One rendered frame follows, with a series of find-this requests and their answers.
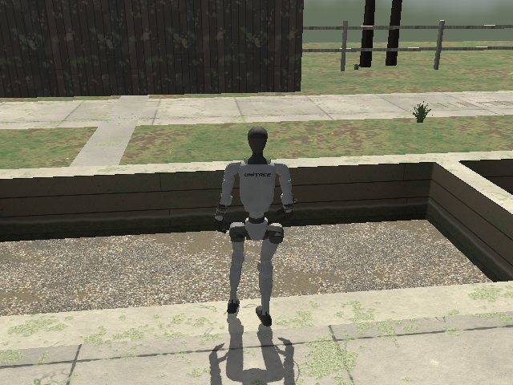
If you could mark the right robot forearm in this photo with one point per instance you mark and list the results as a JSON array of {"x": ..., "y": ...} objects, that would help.
[{"x": 289, "y": 207}]

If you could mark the robot left upper arm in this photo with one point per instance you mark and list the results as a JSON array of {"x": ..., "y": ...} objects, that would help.
[{"x": 232, "y": 169}]

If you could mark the robot right upper arm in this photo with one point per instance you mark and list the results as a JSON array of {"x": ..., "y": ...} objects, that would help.
[{"x": 285, "y": 181}]

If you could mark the left robot forearm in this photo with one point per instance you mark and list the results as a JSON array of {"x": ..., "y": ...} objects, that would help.
[{"x": 220, "y": 210}]

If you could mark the robot left hand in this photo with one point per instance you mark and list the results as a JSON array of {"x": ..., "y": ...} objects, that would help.
[{"x": 225, "y": 221}]

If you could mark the right robot shin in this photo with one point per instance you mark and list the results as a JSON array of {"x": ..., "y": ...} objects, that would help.
[{"x": 266, "y": 285}]

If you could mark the left robot thigh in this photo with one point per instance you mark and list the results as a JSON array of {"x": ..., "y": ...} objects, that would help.
[{"x": 238, "y": 234}]

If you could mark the robot right hand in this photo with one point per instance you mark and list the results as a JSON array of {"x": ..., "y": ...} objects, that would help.
[{"x": 286, "y": 217}]

